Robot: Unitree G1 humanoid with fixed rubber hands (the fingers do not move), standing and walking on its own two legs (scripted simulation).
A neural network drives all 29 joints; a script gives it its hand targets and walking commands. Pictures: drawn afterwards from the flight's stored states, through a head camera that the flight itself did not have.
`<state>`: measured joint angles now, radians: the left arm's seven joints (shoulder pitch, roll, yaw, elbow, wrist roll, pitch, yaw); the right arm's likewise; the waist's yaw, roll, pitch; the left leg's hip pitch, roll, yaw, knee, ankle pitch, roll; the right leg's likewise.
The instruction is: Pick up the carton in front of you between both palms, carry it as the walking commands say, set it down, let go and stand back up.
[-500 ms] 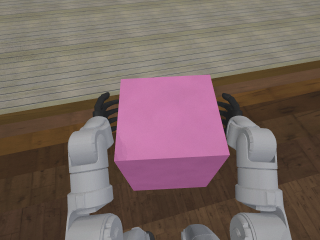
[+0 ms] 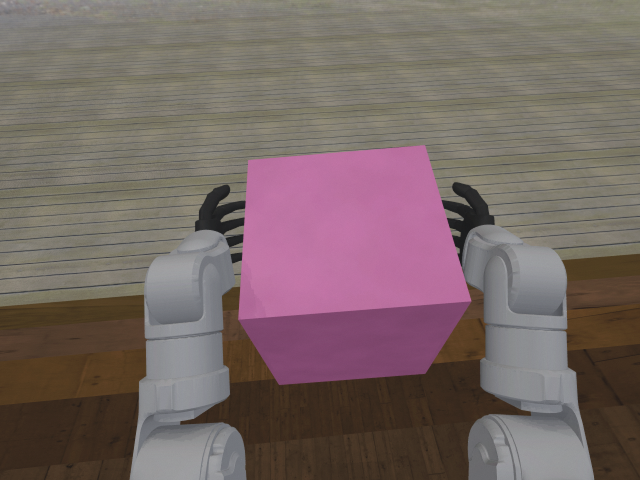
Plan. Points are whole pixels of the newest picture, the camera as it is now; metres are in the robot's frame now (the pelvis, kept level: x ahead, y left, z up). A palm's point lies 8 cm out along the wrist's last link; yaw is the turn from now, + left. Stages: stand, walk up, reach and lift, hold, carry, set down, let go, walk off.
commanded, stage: carry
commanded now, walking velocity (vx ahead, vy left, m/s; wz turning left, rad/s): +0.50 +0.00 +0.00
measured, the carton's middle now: (344, 276) +0.35 +0.01 +0.08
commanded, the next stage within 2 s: none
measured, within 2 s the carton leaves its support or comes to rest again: neither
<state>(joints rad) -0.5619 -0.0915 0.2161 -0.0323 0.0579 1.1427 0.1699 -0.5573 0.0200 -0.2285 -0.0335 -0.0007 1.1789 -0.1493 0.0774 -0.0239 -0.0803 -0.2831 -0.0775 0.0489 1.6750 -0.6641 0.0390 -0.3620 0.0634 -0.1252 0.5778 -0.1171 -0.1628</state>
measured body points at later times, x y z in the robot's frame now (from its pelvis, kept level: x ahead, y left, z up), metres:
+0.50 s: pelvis +0.32 -0.01 -0.19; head +0.31 -0.03 +0.26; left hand +0.67 +0.10 -0.09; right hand +0.63 -0.20 -0.10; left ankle +0.33 +0.04 -0.90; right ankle +0.20 -0.08 -0.69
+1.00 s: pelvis +0.64 -0.13 -0.36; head +0.63 -0.16 +0.09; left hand +0.96 +0.04 -0.26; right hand +0.99 -0.26 -0.28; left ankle +0.55 +0.03 -0.91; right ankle +0.69 -0.16 -1.06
